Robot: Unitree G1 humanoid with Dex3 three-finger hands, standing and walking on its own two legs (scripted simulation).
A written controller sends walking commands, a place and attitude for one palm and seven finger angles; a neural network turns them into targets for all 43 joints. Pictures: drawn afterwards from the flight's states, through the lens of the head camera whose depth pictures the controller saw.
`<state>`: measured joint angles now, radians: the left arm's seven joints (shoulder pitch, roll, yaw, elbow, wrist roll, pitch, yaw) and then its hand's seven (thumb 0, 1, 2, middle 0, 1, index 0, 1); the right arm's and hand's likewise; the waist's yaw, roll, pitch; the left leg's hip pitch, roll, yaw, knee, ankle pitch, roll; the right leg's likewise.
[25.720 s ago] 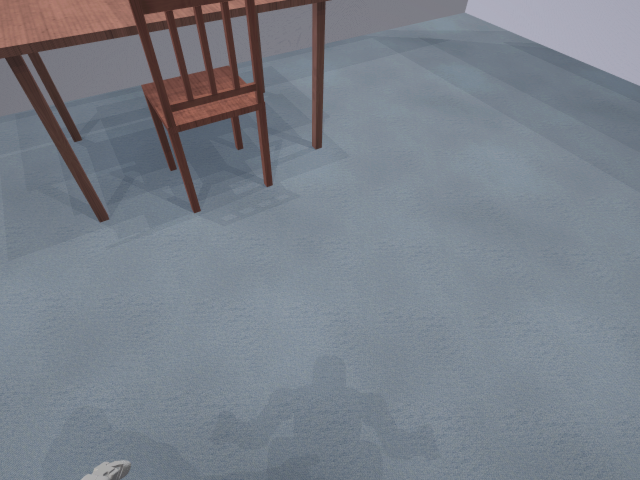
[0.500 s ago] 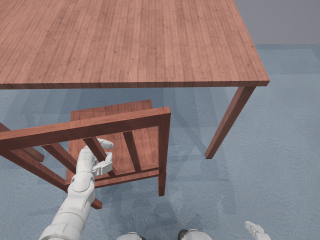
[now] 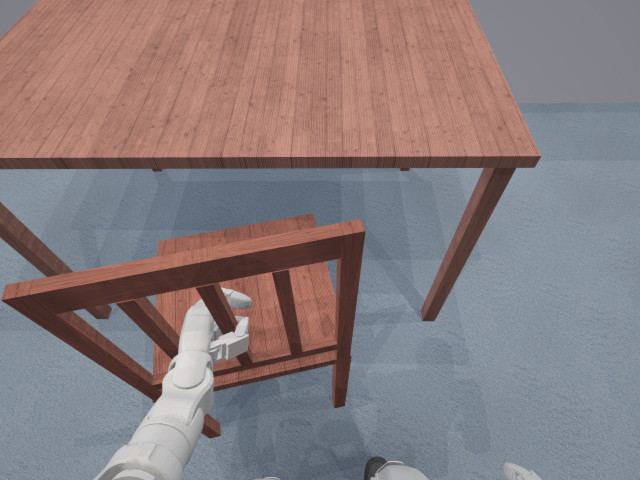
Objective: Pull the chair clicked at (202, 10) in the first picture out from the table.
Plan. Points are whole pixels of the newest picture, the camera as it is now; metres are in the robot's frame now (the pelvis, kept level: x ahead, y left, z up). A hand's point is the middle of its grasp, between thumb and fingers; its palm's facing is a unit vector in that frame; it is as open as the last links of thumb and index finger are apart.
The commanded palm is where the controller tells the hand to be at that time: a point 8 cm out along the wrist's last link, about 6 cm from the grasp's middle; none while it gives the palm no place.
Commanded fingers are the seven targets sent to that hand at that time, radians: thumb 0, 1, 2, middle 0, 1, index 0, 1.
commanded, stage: step backward, pulling the chair out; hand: left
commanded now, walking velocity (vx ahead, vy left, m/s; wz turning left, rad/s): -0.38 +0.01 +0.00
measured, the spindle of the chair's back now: (229, 327) +0.34 +0.15 -0.09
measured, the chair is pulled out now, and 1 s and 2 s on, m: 0.17 0.28 0.55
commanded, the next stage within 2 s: none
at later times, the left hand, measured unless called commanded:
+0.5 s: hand (238, 356) +0.29 +0.13 -0.07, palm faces -0.02 -0.98 -0.18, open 5.3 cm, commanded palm +0.26 +0.18 -0.06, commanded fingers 0.00 0.90 0.90 -0.50 -1.45 -0.50 -1.45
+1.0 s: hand (245, 414) +0.21 +0.11 -0.06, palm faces -0.01 -0.98 -0.19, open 5.4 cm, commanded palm +0.18 +0.16 -0.06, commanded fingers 0.00 0.90 0.90 -0.50 -1.45 -0.50 -1.45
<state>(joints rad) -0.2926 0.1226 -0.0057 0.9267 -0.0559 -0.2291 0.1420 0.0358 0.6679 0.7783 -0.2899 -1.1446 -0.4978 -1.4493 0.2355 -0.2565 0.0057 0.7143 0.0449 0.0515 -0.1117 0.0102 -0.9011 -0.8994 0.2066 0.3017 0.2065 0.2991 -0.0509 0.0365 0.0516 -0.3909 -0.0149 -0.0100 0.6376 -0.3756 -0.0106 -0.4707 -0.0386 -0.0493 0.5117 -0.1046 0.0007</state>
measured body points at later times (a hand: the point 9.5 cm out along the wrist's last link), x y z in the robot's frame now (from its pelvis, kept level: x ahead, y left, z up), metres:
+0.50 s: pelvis -0.04 +0.01 +0.00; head +0.03 +0.01 +0.44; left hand +0.28 +0.18 -0.05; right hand +0.07 -0.27 -0.12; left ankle -0.02 +0.12 -0.73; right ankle +0.06 -0.12 -0.73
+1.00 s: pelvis -0.11 -0.01 +0.01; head -0.03 -0.03 +0.45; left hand +0.21 +0.16 -0.05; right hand -0.02 -0.29 -0.12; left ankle -0.10 +0.13 -0.71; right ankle -0.11 -0.12 -0.73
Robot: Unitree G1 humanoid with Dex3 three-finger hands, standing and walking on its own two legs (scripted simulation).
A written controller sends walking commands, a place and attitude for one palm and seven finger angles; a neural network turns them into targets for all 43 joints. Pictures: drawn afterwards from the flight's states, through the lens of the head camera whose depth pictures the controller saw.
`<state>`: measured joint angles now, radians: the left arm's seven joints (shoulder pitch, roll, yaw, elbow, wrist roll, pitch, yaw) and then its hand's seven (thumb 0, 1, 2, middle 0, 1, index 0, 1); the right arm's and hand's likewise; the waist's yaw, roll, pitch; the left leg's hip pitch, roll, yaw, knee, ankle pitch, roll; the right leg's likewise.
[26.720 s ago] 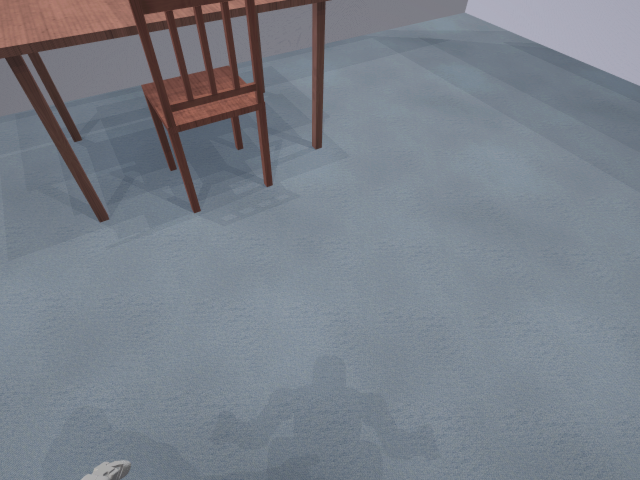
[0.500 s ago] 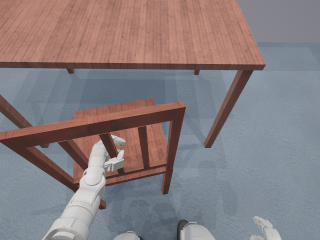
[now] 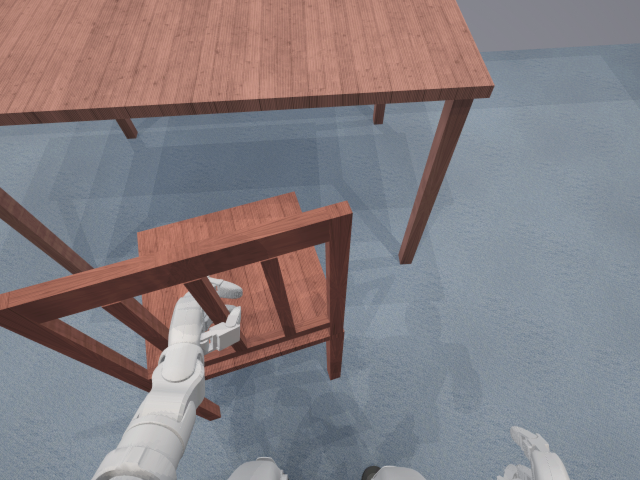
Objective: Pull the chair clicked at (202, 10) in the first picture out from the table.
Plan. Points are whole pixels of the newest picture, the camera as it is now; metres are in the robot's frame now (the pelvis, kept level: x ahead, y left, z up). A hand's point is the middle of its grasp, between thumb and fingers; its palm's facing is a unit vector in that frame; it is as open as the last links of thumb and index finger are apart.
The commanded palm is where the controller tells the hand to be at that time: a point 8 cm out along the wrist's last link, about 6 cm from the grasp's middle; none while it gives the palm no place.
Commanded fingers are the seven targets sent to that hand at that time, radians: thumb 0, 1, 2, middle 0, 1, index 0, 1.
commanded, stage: step backward, pulling the chair out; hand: left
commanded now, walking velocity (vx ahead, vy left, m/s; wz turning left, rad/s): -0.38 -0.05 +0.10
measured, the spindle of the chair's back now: (221, 317) +0.34 +0.15 -0.10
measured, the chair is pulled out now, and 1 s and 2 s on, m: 0.28 0.55 0.67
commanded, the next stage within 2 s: stop walking, hand still on the chair in 1.10 s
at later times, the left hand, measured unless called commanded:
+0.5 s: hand (227, 435) +0.18 +0.12 -0.07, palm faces +0.03 -0.98 -0.20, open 5.5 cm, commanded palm +0.17 +0.17 -0.07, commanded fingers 0.00 0.90 0.90 -0.50 -1.45 -0.50 -1.45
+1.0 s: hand out of the picture +0.04 +0.12 -0.07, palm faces -0.05 -0.98 -0.19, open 5.3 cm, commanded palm +0.04 +0.16 -0.07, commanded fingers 0.00 0.90 0.90 -0.50 -1.45 -0.50 -1.45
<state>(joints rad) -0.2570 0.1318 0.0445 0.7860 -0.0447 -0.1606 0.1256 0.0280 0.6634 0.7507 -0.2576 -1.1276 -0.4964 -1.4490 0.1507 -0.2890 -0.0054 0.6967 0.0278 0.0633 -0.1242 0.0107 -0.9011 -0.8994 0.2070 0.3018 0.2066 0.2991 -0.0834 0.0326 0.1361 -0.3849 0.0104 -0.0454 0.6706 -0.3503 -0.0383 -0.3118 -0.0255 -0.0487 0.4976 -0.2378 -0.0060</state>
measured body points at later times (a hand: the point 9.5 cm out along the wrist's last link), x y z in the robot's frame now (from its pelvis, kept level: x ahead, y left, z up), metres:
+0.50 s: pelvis -0.13 -0.01 +0.00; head -0.05 -0.05 +0.44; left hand +0.18 +0.17 -0.06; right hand -0.01 -0.24 -0.15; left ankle -0.10 +0.13 -0.70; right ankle -0.11 -0.12 -0.74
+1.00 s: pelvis -0.26 +0.00 +0.00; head -0.18 -0.02 +0.44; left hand +0.04 +0.17 -0.06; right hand -0.14 -0.20 -0.15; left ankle -0.28 +0.16 -0.74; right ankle -0.25 -0.11 -0.74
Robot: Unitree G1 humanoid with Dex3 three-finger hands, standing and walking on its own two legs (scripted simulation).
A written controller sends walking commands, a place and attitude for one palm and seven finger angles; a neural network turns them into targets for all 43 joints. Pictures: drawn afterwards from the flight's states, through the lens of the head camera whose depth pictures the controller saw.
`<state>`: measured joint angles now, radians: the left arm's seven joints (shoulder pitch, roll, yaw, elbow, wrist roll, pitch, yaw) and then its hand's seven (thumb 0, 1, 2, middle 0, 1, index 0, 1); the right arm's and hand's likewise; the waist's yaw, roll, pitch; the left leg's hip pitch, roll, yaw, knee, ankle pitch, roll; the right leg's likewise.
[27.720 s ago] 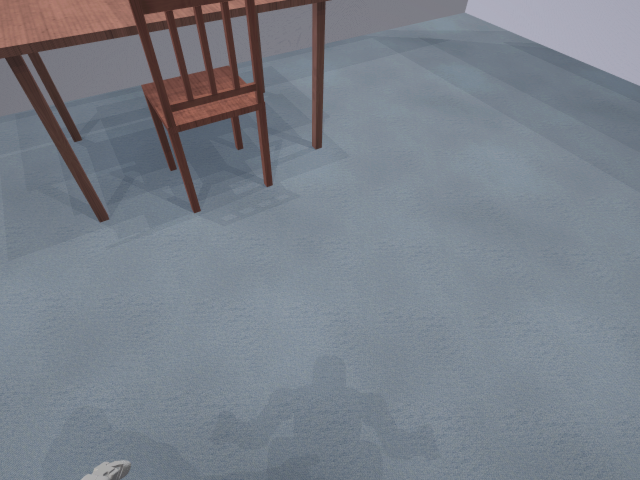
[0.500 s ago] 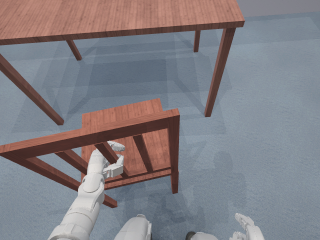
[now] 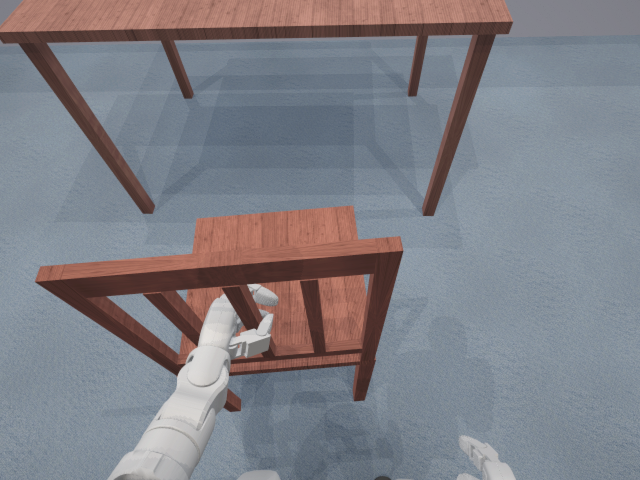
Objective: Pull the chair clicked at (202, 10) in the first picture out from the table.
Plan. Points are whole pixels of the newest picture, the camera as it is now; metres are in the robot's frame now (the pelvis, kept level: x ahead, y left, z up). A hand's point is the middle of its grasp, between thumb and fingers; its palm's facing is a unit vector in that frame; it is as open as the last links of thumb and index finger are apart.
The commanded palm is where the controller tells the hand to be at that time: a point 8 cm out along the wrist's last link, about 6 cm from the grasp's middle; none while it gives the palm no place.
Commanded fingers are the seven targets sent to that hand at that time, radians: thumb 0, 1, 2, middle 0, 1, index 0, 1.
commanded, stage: step backward, pulling the chair out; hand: left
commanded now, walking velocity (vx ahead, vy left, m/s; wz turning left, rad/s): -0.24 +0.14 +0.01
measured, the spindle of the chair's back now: (254, 323) +0.32 +0.13 -0.09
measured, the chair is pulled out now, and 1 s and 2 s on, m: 0.55 0.67 0.67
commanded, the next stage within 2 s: stop walking, hand still on the chair in 0.10 s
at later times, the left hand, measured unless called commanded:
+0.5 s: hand (248, 419) +0.19 +0.11 -0.06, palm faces -0.10 -0.98 -0.14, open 5.3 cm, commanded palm +0.18 +0.16 -0.05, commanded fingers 0.00 0.90 0.90 -0.50 -1.45 -0.50 -1.45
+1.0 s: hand (246, 426) +0.18 +0.11 -0.06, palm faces -0.08 -0.99 -0.15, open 5.4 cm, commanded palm +0.17 +0.16 -0.05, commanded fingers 0.00 0.90 0.90 -0.50 -1.45 -0.50 -1.45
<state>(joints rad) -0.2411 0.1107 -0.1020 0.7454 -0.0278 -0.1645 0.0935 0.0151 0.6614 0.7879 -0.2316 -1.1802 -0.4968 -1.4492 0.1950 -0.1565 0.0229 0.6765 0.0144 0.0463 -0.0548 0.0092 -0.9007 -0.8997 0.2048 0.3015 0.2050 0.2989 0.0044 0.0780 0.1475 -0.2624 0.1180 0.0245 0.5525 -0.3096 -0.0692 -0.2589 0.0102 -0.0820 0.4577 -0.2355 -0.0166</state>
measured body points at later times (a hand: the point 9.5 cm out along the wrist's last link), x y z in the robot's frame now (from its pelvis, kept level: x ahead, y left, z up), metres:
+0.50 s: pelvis -0.10 +0.02 +0.00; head -0.06 +0.01 +0.45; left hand +0.19 +0.17 -0.05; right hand -0.01 -0.22 -0.13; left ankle -0.12 +0.16 -0.73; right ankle -0.08 -0.10 -0.74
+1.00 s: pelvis -0.09 +0.01 +0.01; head -0.07 +0.00 +0.46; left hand +0.18 +0.17 -0.05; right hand +0.05 -0.24 -0.10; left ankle -0.12 +0.16 -0.73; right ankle -0.08 -0.10 -0.73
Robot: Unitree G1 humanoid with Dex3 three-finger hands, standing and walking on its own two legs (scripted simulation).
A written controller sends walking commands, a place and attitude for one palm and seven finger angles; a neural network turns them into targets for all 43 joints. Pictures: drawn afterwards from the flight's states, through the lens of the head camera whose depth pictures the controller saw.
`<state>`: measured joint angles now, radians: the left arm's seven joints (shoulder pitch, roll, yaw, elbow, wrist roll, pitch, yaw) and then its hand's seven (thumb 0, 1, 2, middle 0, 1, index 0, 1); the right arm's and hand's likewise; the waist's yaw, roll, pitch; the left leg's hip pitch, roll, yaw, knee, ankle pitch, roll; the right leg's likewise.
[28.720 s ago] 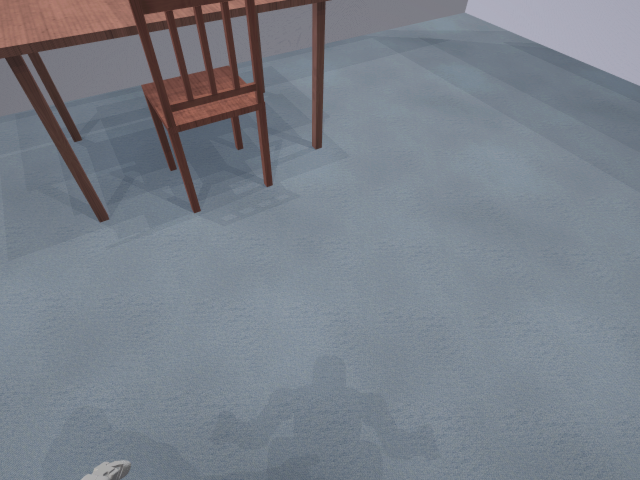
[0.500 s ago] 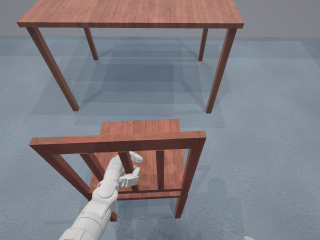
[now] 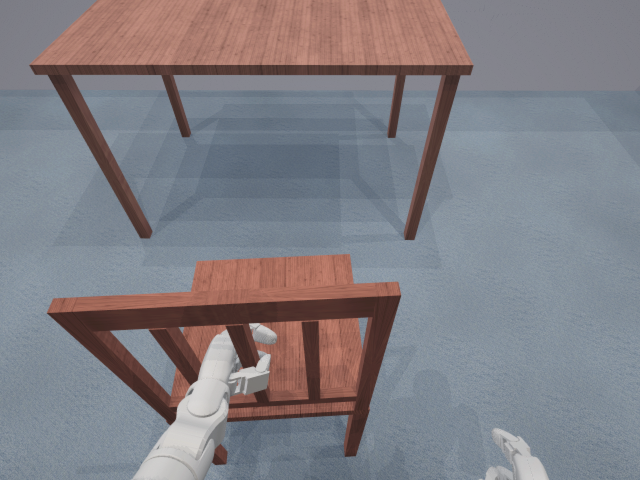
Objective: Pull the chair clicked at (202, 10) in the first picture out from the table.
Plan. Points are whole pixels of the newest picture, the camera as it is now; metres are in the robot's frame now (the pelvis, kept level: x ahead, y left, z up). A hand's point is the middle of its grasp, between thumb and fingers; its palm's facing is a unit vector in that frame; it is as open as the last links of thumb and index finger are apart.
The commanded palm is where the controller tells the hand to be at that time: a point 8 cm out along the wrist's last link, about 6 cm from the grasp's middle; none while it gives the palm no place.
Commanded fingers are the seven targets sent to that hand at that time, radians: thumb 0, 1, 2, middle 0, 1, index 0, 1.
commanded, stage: stop walking, hand still on the chair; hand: left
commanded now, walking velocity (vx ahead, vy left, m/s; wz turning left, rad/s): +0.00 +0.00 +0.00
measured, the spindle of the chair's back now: (252, 364) +0.30 +0.12 -0.10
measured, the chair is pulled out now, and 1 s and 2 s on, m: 0.67 0.67 0.67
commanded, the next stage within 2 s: open the thumb and straighten the fingers in 0.10 s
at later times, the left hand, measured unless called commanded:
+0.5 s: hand (249, 364) +0.28 +0.11 -0.07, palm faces -0.11 -0.99 -0.13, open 9.6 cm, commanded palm +0.27 +0.17 -0.05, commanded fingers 0.00 -0.55 0.20 -0.35 -1.01 -0.35 -1.01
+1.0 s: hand (249, 362) +0.29 +0.12 -0.07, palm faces -0.08 -0.99 -0.13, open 17.2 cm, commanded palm +0.27 +0.17 -0.05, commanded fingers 0.00 -0.55 0.20 0.00 0.00 0.00 0.00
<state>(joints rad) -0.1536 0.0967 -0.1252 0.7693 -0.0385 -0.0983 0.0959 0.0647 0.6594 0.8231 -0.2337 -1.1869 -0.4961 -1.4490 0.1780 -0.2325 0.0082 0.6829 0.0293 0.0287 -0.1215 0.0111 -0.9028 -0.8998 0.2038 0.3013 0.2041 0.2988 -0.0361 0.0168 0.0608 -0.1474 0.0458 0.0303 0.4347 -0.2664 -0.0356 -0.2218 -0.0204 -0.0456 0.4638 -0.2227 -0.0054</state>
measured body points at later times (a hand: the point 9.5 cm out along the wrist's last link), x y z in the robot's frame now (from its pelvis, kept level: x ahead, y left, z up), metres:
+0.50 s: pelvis +0.00 +0.01 -0.02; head +0.04 +0.00 +0.43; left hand +0.29 +0.17 -0.06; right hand +0.12 -0.25 -0.13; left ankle -0.02 +0.14 -0.74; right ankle +0.02 -0.11 -0.74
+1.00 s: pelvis +0.01 +0.01 -0.03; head +0.06 -0.01 +0.41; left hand +0.29 +0.17 -0.06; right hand +0.16 -0.24 -0.14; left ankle -0.02 +0.14 -0.74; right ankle +0.02 -0.11 -0.74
